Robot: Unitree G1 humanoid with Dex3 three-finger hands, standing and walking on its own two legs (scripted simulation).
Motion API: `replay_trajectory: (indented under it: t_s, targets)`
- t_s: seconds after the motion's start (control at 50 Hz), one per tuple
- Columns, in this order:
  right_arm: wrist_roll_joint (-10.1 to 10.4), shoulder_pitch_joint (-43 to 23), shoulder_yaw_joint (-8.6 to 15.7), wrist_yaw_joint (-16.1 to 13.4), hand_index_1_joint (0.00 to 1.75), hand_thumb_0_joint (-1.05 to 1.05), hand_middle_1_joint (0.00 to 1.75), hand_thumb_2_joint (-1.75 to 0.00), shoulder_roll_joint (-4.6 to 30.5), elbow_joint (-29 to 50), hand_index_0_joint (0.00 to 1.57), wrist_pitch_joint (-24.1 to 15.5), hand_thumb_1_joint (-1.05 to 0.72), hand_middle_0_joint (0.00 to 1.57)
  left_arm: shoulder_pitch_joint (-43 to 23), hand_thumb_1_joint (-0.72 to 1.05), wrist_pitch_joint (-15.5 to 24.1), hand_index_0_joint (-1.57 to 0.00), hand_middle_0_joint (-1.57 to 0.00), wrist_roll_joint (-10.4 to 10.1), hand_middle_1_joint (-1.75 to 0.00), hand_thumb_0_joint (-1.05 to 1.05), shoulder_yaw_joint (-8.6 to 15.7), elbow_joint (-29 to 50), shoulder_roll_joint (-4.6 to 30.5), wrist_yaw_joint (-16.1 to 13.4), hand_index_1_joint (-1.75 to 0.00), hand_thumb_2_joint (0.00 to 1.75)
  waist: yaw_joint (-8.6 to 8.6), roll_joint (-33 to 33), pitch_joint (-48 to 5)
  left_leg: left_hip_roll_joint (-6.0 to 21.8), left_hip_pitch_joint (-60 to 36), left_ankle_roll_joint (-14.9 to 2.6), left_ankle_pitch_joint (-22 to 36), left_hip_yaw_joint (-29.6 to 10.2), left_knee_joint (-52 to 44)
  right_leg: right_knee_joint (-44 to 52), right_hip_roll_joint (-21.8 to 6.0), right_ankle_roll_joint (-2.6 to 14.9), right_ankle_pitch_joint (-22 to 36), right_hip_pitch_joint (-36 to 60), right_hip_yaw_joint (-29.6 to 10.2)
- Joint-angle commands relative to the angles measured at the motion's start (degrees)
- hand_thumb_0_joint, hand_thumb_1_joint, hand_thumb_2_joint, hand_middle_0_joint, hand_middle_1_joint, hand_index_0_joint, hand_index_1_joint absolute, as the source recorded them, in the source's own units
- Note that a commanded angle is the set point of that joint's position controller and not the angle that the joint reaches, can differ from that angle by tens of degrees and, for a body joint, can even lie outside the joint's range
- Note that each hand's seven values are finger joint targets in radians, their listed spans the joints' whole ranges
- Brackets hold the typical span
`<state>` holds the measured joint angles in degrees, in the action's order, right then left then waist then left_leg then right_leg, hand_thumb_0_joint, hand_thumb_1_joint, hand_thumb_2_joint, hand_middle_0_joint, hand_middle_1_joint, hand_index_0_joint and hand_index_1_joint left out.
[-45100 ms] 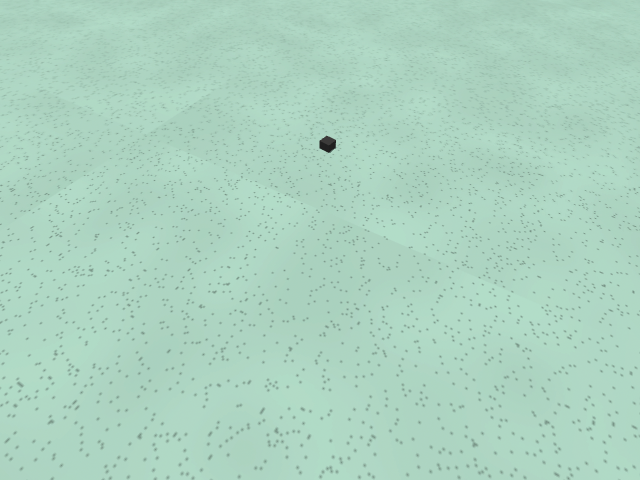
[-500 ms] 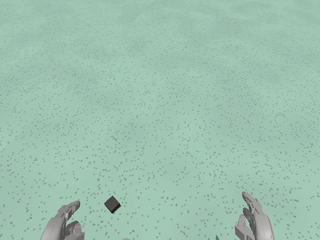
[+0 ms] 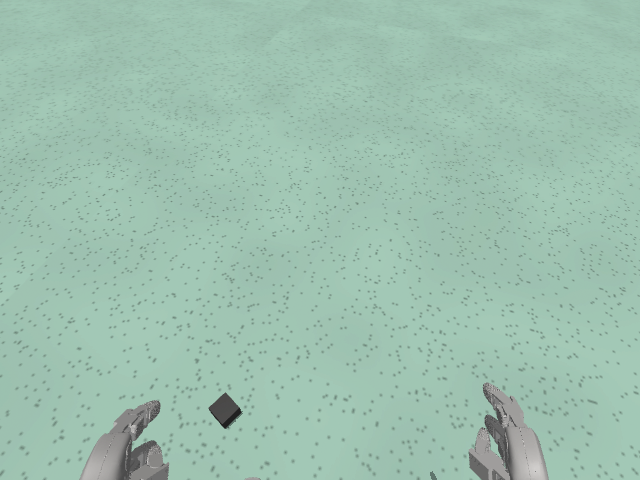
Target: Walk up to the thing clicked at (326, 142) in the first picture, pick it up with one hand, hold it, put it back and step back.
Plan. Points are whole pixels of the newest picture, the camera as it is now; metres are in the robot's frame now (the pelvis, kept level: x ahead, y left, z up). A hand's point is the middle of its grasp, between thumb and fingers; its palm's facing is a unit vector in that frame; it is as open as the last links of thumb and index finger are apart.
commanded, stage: home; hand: left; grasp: from above
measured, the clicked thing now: (225, 410) +0.43 +0.24 -0.69
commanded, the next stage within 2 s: stand in 0.04 s
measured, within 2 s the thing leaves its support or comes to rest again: neither
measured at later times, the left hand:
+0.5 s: hand out of the picture +0.08 +0.24 -0.11, palm faces +0.02 -0.94 -0.34, open 7.4 cm
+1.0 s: hand out of the picture +0.04 +0.25 -0.10, palm faces +0.02 -0.94 -0.34, open 7.4 cm
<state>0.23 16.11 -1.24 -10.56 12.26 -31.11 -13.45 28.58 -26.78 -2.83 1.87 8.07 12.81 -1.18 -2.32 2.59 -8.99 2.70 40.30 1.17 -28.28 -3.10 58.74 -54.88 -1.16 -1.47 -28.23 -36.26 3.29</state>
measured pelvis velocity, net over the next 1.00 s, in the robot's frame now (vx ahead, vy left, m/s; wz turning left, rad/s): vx -0.01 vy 0.01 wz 0.01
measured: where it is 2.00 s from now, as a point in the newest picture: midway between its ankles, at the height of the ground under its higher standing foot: outside the picture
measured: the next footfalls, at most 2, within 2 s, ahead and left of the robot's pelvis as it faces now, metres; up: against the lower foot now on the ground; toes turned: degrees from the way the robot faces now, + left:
none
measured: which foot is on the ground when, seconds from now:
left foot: down 0.00-1.00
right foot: down 0.00-1.00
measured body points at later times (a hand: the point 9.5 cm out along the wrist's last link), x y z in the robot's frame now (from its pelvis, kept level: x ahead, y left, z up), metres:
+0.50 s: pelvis -0.01 +0.01 +0.04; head +0.01 +0.01 +0.49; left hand +0.07 +0.29 -0.09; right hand +0.09 -0.28 -0.08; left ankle +0.01 +0.13 -0.68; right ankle -0.01 -0.14 -0.68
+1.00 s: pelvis -0.01 +0.01 +0.07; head -0.01 +0.01 +0.52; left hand +0.04 +0.30 -0.07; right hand +0.06 -0.28 -0.07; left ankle +0.01 +0.13 -0.68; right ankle -0.01 -0.14 -0.68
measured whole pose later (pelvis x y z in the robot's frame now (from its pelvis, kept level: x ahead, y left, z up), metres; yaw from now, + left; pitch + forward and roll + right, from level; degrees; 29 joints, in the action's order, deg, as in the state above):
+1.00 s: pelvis -0.01 +0.01 +0.07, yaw +1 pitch -4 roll +0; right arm -1.5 7.4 2.3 -0.8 16.9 -64.4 0.1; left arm 9.4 0.1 2.1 1.5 -64.2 17.6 -1.8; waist 0.7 0.2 4.1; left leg 0.0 7.9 0.0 -11.1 -0.8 23.1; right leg -21.5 -3.5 -2.6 -12.0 -5.2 2.4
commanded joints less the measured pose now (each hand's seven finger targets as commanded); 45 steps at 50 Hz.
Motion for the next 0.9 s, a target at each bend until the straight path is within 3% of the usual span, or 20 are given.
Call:
replay_trajectory:
  t_s: [0.0, 0.02, 0.06, 0.1, 0.12, 0.14, 0.16, 0.18, 0.2, 0.22, 0.28, 0.32, 0.5, 0.6, 0.7, 0.82, 0.88]
  targets:
    - [0.18, -4.07, 2.96, -0.66, 0.30, 0.00, 0.30, -0.90, 7.28, 9.76, 0.20, -3.13, -0.90, 0.20, -1.63, 0.90, 2.97, -0.20, -0.20, 0.12, -0.30, 0.00, 4.26, 12.81, 6.98, -0.46, -0.30, 0.90, 0.46, 0.75, -4.45, -2.14, -6.10, -1.39, 11.33, 1.10, -10.08, 8.88, 2.27, 1.25, 10.33, 1.18, 1.21]
    - [0.19, -3.80, 2.72, -0.61, 0.30, 0.00, 0.30, -0.90, 7.02, 9.60, 0.20, -3.16, -0.90, 0.20, 0.56, 0.90, 2.47, -0.20, -0.20, 0.05, -0.30, 0.00, 2.55, 9.31, 4.91, -0.13, -0.30, 0.90, -0.08, 0.09, -4.27, -2.18, -6.17, -1.48, 11.65, 1.15, -9.84, 8.95, 2.33, 1.08, 10.79, 1.04, 1.18]
    - [0.14, -3.65, 2.91, -0.57, 0.30, 0.00, 0.30, -0.90, 7.05, 9.75, 0.20, -3.18, -0.90, 0.20, -0.89, 0.90, 2.94, -0.20, -0.20, 0.01, -0.30, 0.00, 3.80, 12.44, 6.03, -0.33, -0.30, 0.90, 0.29, 0.60, -6.03, -2.16, -6.55, -1.39, 12.81, 1.05, -9.60, 8.44, 2.27, 1.22, 11.89, 1.66, 1.16]
    - [0.24, -3.87, 2.83, -0.68, 0.30, 0.00, 0.30, -0.90, 7.20, 9.78, 0.20, -3.11, -0.90, 0.20, -1.59, 0.90, 2.83, -0.20, -0.20, 0.21, -0.30, 0.00, 3.47, 11.71, 6.41, -0.33, -0.30, 0.90, 0.14, 0.13, -4.13, -2.21, -5.57, -1.51, 11.59, 1.22, -9.55, 9.03, 2.20, 1.13, 10.74, 0.61, 1.15]
    - [-6.55, -6.95, 4.89, 2.74, 0.30, 0.00, 0.30, -0.90, 14.29, -4.45, 0.20, 3.07, -0.90, 0.20, -18.16, 0.90, 15.42, -0.20, -0.20, 6.52, -0.30, 0.00, 3.34, -8.40, 10.94, -2.61, -0.30, 0.90, 4.20, -4.07, 8.53, -0.30, -6.46, -4.05, 22.51, -0.64, -14.21, 11.30, -2.22, 3.22, 11.24, 11.84, -2.46]
    - [-6.74, -7.09, 5.95, 4.50, 0.30, 0.00, 0.30, -0.90, 14.87, -5.36, 0.20, 5.44, -0.90, 0.20, -12.10, 0.90, 19.42, -0.20, -0.20, 6.90, -0.30, 0.00, 4.59, -18.71, 12.56, -2.17, -0.30, 0.90, 4.49, -8.08, 4.02, -0.72, -9.97, -5.10, 21.62, 1.27, -13.46, 13.87, -3.50, 5.24, 11.13, 13.16, -6.87]
    - [-6.95, -6.83, 6.26, 5.42, 0.30, 0.00, 0.30, -0.90, 14.66, -3.67, 0.20, 6.65, -0.90, 0.20, -10.96, 0.90, 21.35, -0.20, -0.20, 6.75, -0.30, 0.00, 4.30, -21.12, 13.19, -1.73, -0.30, 0.90, 3.19, -7.22, 4.87, -1.35, -11.11, -5.12, 18.22, 0.93, -13.84, 15.87, -3.29, 6.47, 9.38, 9.95, -8.43]
    - [-6.17, -7.39, 6.26, 6.54, 0.30, 0.00, 0.30, -0.90, 14.63, -4.33, 0.20, 7.27, -0.90, 0.20, -11.22, 0.90, 22.82, -0.20, -0.20, 7.13, -0.30, 0.00, 3.44, -24.15, 13.82, -1.54, -0.30, 0.90, 3.74, -5.48, 3.25, -1.57, -13.12, -4.86, 18.19, -0.10, -14.23, 14.95, -3.78, 6.35, 11.60, 13.32, -8.50]
    - [-5.12, -6.49, 5.94, 7.67, 0.30, 0.00, 0.30, -0.90, 13.57, -6.52, 0.20, 7.43, -0.90, 0.20, -13.39, 0.90, 23.78, -0.20, -0.20, 6.98, -0.30, 0.00, 3.23, -26.23, 13.14, -1.18, -0.30, 0.90, 3.00, -3.74, 0.83, -1.32, -16.47, -4.86, 19.47, 0.71, -15.14, 14.10, -4.57, 5.43, 15.87, 15.16, -8.78]
    - [-3.91, -6.53, 5.75, 8.74, 0.30, 0.00, 0.30, -0.90, 12.91, -8.07, 0.20, 7.74, -0.90, 0.20, -14.89, 0.90, 23.97, -0.20, -0.20, 6.56, -0.30, 0.00, 3.28, -28.89, 12.74, -0.89, -0.30, 0.90, 3.47, -4.07, 1.37, -1.54, -17.31, -4.66, 19.40, 0.79, -16.43, 14.81, -4.39, 4.64, 16.21, 15.56, -7.73]
    - [-3.10, -7.90, 6.33, 9.79, 0.30, 0.00, 0.30, -0.90, 13.06, -10.55, 0.20, 8.53, -0.90, 0.20, -16.32, 0.90, 24.88, -0.20, -0.20, 5.55, -0.30, 0.00, 3.40, -36.22, 12.05, -1.02, -0.30, 0.90, 4.48, -2.78, 2.29, -0.32, -19.80, -4.64, 19.79, -1.50, -20.17, 16.15, -3.71, 3.31, 14.43, 16.05, -5.90]
    - [-3.35, -9.02, 6.46, 9.81, 0.30, 0.00, 0.30, -0.90, 13.35, -12.23, 0.20, 9.26, -0.90, 0.20, -17.08, 0.90, 25.58, -0.20, -0.20, 5.56, -0.30, 0.00, 3.16, -40.63, 11.39, -1.06, -0.30, 0.90, 4.53, -0.04, 3.47, 0.86, -20.20, -5.06, 15.26, -3.31, -24.11, 17.94, -2.98, 2.56, 11.91, 16.88, -4.58]
    - [-2.51, -7.52, 6.33, 9.02, 0.30, 0.00, 0.30, -0.90, 14.25, -20.32, 0.20, 11.21, -0.90, 0.20, -17.89, 0.90, 27.99, -0.20, -0.20, 4.90, -0.30, 0.00, 2.84, -55.48, 13.46, -1.27, -0.30, 0.90, 2.87, -2.25, 6.70, 1.04, -27.61, -3.68, 23.27, -1.88, -29.52, 27.56, -5.23, 2.69, 21.78, 23.23, -5.82]
    - [-2.20, -9.08, 6.10, 8.88, 0.30, 0.00, 0.30, -0.90, 15.11, -23.71, 0.20, 12.05, -0.90, 0.20, -17.84, 0.90, 27.54, -0.20, -0.20, 4.76, -0.30, 0.00, 2.32, -61.55, 13.77, -1.31, -0.30, 0.90, 3.23, -0.50, 9.97, 2.31, -27.61, -3.43, 16.01, -3.67, -36.76, 31.68, -4.58, 1.86, 16.62, 26.29, -4.51]
    - [-1.74, -8.81, 5.87, 8.93, 0.30, 0.00, 0.30, -0.90, 15.35, -26.53, 0.20, 11.94, -0.90, 0.20, -18.30, 0.90, 27.92, -0.20, -0.20, 4.73, -0.30, 0.00, 2.00, -65.40, 14.73, -1.31, -0.30, 0.90, 3.06, -2.08, 9.82, 2.66, -31.26, -2.76, 22.32, -3.24, -38.32, 34.28, -5.49, 1.70, 19.29, 28.11, -4.76]
    - [-1.57, -10.10, 5.57, 8.96, 0.30, 0.00, 0.30, -0.90, 15.66, -28.41, 0.20, 12.16, -0.90, 0.20, -19.38, 0.90, 27.96, -0.20, -0.20, 4.74, -0.30, 0.00, 1.62, -68.11, 14.84, -1.34, -0.30, 0.90, 3.29, -1.87, 10.31, 2.98, -32.07, -2.53, 22.90, -3.26, -40.13, 36.45, -5.74, 1.33, 19.38, 29.46, -4.30]
    - [-1.54, -10.55, 5.52, 9.09, 0.30, 0.00, 0.30, -0.90, 15.89, -29.20, 0.20, 12.37, -0.90, 0.20, -19.74, 0.90, 27.91, -0.20, -0.20, 4.73, -0.30, 0.00, 1.46, -69.05, 14.98, -1.17, -0.30, 0.90, 3.24, -2.05, 11.18, 2.90, -31.46, -2.38, 20.09, -3.39, -41.15, 37.45, -5.63, 1.21, 17.99, 29.42, -4.20]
